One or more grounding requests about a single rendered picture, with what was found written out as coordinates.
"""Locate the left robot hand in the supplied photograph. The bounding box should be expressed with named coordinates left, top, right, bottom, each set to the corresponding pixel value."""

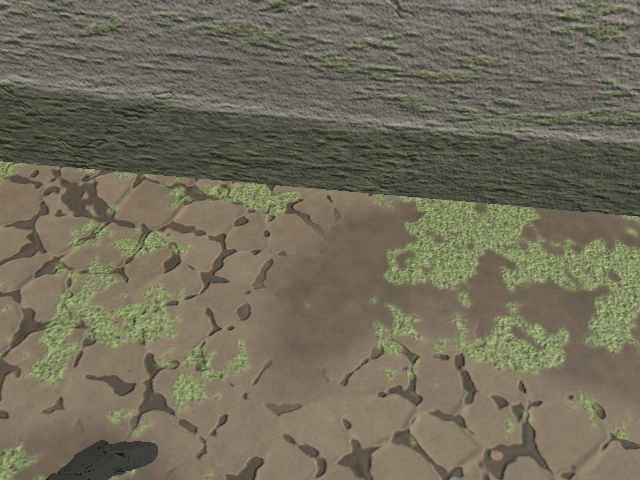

left=46, top=440, right=158, bottom=480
